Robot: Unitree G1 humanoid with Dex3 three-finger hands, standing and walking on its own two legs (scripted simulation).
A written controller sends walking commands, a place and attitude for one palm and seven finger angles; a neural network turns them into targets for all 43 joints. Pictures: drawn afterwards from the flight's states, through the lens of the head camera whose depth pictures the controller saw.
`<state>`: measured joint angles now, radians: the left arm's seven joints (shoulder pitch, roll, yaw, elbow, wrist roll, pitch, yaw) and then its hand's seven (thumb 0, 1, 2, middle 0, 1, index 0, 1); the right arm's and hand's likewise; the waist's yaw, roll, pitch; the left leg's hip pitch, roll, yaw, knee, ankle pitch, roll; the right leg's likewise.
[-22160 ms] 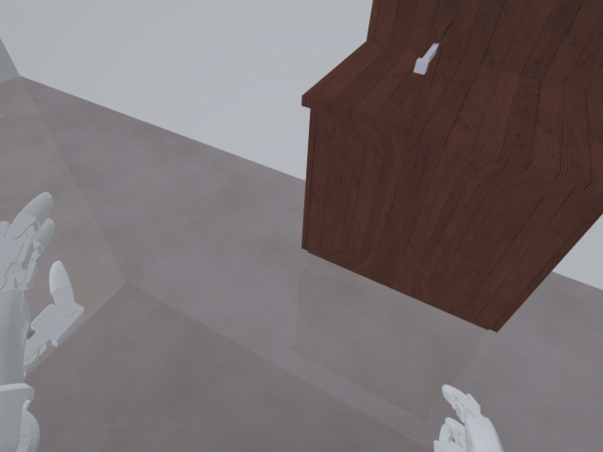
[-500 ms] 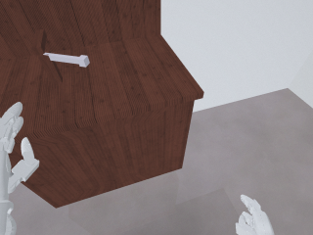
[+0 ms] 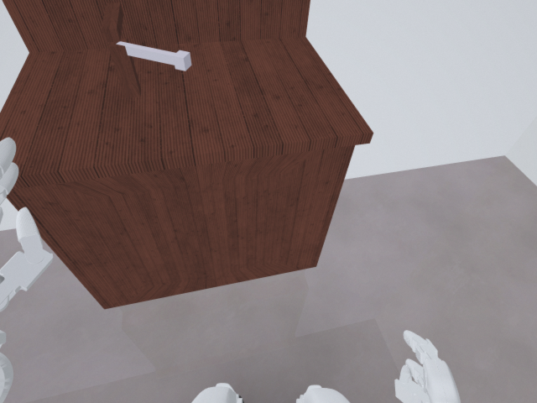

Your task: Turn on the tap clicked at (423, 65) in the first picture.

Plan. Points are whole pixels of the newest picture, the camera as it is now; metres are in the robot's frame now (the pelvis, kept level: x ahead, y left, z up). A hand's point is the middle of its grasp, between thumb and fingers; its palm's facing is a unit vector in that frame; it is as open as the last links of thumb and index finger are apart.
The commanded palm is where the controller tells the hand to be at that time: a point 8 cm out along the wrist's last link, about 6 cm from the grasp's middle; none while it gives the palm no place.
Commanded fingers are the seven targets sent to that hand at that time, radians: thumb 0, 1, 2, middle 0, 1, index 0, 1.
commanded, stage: step back with the hand held close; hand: left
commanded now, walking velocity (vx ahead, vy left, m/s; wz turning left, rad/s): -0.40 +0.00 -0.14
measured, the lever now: (182, 60) +0.72 +0.22 +0.14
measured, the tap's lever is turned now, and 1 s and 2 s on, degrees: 59 59 59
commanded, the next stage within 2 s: stop stepping back and stand still in 0.18 s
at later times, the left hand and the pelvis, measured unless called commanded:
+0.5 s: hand (47, 355) +0.14 +0.21 +0.17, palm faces +0.27 -0.88 -0.39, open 7.4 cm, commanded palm +0.08 +0.25 +0.20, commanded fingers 0.00 0.90 0.90 -0.20 -0.30 -0.20 -0.30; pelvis -0.11 -0.01 +0.02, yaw -6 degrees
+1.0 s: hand out of the picture +0.04 +0.21 +0.18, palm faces +0.41 -0.83 -0.37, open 7.4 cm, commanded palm -0.02 +0.25 +0.20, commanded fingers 0.00 0.90 0.90 -0.20 -0.30 -0.20 -0.30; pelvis -0.19 -0.02 +0.00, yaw -2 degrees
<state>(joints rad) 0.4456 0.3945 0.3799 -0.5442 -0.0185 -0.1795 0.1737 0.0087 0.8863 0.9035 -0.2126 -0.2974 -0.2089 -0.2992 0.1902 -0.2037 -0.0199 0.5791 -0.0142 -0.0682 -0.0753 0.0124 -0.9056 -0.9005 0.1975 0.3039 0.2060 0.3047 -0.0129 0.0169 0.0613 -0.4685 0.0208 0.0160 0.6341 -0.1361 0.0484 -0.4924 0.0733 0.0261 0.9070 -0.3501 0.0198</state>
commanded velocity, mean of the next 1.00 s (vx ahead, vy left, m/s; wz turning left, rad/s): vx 0.05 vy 0.02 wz -0.02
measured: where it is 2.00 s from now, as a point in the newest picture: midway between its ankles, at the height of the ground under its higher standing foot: outside the picture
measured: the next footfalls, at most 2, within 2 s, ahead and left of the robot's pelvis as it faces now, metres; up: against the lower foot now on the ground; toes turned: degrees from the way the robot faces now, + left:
right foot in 0.22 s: -0.14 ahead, -0.11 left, +0.00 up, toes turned -5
left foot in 0.40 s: +0.00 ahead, +0.07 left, +0.00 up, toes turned -3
